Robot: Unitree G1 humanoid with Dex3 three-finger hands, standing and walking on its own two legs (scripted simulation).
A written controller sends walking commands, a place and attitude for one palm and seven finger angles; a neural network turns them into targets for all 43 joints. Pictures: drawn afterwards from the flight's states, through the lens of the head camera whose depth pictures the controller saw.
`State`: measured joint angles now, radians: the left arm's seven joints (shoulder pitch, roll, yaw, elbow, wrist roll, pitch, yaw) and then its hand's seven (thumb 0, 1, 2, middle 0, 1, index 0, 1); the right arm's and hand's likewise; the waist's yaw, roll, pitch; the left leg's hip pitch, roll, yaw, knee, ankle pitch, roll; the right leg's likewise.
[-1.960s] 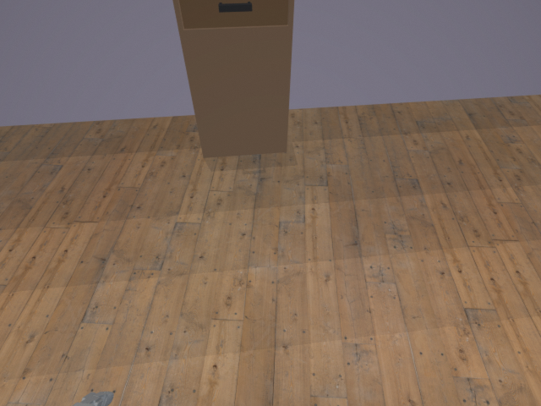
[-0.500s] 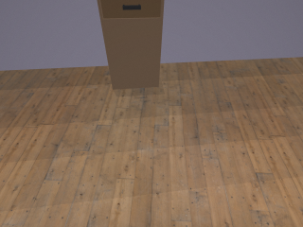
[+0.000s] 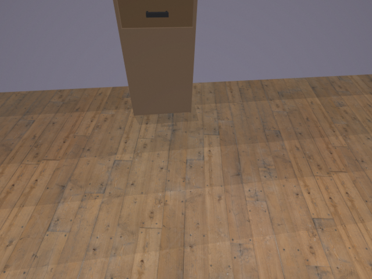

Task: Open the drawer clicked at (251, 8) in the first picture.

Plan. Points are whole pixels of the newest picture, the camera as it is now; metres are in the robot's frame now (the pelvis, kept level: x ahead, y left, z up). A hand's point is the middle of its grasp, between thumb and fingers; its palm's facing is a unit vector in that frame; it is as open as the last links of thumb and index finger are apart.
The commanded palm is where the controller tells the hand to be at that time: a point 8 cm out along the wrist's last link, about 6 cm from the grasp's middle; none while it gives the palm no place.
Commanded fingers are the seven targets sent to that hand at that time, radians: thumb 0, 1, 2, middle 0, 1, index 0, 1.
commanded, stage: walk to a spot facing it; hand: left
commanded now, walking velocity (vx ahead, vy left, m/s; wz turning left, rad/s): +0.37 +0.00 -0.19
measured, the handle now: (157, 13) +1.49 +0.29 +0.03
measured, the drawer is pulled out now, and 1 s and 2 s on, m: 0.00 0.00 0.00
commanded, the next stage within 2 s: turn to face it in 1.46 s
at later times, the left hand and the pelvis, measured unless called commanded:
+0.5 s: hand (135, 226) +0.30 +0.17 -0.19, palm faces -0.12 -0.97 -0.22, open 7.3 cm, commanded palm none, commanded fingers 0.00 0.90 0.90 -0.20 -0.30 -0.20 -0.30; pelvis +0.18 -0.02 -0.03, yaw -7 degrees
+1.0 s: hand (143, 207) +0.37 +0.16 -0.20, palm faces -0.03 -0.99 -0.12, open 7.3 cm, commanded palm none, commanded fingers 0.00 0.90 0.90 -0.20 -0.30 -0.20 -0.30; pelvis +0.40 -0.01 -0.01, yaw -8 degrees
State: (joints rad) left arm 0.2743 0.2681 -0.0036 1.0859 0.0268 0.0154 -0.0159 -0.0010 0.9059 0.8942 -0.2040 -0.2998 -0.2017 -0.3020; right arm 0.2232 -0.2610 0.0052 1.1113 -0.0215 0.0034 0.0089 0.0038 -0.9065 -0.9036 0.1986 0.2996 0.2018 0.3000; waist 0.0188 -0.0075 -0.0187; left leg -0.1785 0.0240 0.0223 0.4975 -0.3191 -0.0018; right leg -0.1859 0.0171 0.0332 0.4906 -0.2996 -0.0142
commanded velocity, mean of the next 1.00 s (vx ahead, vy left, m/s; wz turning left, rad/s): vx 0.38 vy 0.00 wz -0.12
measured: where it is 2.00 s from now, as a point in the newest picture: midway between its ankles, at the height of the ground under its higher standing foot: (209, 199)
